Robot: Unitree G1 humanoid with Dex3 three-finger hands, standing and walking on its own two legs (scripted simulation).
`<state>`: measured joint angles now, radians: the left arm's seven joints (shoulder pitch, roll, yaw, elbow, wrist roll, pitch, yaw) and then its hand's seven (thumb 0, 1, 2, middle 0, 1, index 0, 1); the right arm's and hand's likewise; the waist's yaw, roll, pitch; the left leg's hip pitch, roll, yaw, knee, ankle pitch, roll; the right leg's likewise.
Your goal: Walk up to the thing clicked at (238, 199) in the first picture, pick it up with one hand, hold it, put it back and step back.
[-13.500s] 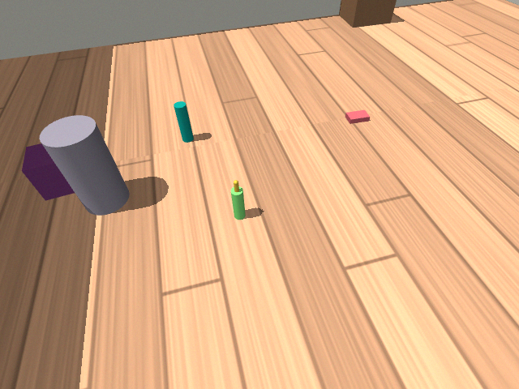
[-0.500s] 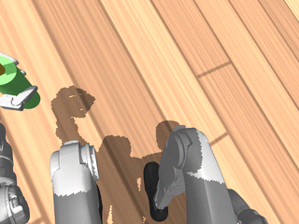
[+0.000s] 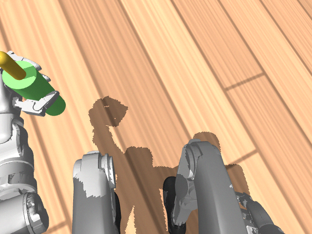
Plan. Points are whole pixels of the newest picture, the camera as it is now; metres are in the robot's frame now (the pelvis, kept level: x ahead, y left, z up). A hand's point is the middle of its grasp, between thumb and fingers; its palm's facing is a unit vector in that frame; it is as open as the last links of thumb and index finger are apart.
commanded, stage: settle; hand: left
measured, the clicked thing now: (34, 87) +0.46 +0.26 -0.02
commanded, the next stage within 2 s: lift in 0.48 s
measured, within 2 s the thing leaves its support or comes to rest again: neither
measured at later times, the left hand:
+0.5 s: hand (32, 80) +0.46 +0.25 +0.00, palm faces +0.18 -0.98 -0.01, open 8.9 cm
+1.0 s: hand (18, 74) +0.44 +0.25 +0.06, palm faces +0.14 -0.99 -0.03, open 8.8 cm
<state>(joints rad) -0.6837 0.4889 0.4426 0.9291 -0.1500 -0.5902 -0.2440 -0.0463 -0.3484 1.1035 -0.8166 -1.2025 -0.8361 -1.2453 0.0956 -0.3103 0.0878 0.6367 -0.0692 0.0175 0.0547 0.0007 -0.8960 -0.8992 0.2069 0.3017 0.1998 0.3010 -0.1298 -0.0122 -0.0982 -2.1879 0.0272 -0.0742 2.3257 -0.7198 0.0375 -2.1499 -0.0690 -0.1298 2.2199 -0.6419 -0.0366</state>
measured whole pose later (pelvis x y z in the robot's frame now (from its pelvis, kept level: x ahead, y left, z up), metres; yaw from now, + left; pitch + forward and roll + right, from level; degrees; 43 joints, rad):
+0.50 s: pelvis +0.00 +0.00 +0.02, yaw +2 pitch +34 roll -5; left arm -0.71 0.44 0.45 0.96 -0.14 -0.60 -0.23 -0.04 -0.36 1.12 -0.81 -1.22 -0.83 -1.26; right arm 0.13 -0.30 0.05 0.66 -0.06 -0.01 0.05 0.00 -0.90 -0.90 0.21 0.30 0.20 0.30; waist -0.12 0.00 -0.12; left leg -2.13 0.02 -0.04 2.24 -0.71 0.04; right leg -2.11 -0.07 -0.10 2.16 -0.64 -0.03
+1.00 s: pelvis +0.00 +0.00 +0.06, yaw +3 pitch +34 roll -4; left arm -0.61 0.40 0.41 0.82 -0.16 -0.52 -0.26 -0.04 -0.37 1.12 -0.84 -1.18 -0.86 -1.22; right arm 0.15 -0.29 0.03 0.65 -0.02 -0.01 0.02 0.00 -0.91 -0.90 0.21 0.30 0.20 0.30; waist -0.09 0.01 -0.17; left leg -2.02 0.02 -0.03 2.12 -0.70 0.04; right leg -2.00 -0.06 -0.09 2.05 -0.64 -0.03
